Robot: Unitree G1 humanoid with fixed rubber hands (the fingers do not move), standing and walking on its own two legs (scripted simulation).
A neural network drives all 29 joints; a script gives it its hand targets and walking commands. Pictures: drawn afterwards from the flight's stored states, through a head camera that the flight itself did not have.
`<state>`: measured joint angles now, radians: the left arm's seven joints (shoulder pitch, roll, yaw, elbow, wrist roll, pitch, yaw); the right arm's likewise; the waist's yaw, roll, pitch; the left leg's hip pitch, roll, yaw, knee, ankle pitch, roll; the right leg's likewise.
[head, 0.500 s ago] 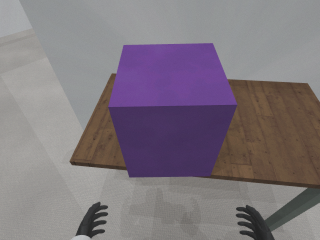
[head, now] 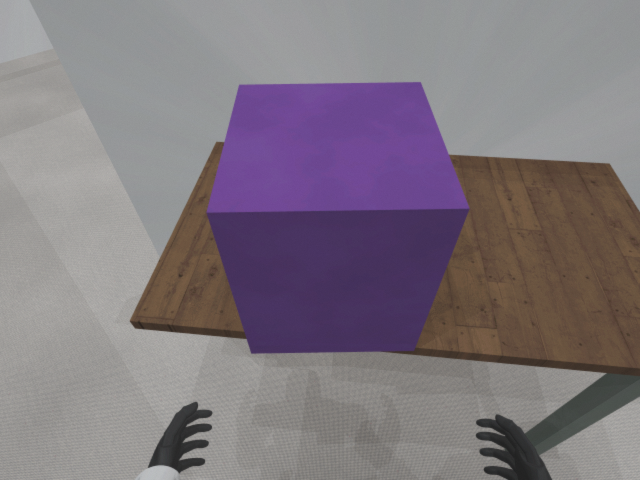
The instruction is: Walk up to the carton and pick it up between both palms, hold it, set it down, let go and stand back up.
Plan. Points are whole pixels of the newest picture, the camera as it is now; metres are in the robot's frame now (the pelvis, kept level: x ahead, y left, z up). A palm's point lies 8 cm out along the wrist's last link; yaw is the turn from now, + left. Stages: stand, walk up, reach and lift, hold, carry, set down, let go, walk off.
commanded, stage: let go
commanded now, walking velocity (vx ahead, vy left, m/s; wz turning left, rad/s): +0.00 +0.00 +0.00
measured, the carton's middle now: (331, 225) +0.43 +0.02 +0.08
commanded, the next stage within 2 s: stand in 0.30 s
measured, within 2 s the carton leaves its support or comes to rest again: neither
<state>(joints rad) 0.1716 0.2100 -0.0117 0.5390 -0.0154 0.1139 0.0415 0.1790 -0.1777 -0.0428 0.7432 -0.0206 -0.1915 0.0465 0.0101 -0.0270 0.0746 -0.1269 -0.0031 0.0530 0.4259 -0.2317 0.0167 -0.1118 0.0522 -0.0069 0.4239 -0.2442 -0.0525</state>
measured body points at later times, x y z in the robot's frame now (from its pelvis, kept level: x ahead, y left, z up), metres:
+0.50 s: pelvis -0.01 -0.01 -0.01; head +0.00 +0.00 +0.44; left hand +0.11 +0.24 -0.12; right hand +0.11 -0.23 -0.13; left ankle +0.00 +0.11 -0.74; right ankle -0.01 -0.08 -0.74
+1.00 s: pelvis -0.01 -0.01 -0.01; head -0.02 +0.00 +0.44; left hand -0.05 +0.22 -0.16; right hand +0.07 -0.23 -0.15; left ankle +0.00 +0.11 -0.74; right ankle -0.01 -0.09 -0.74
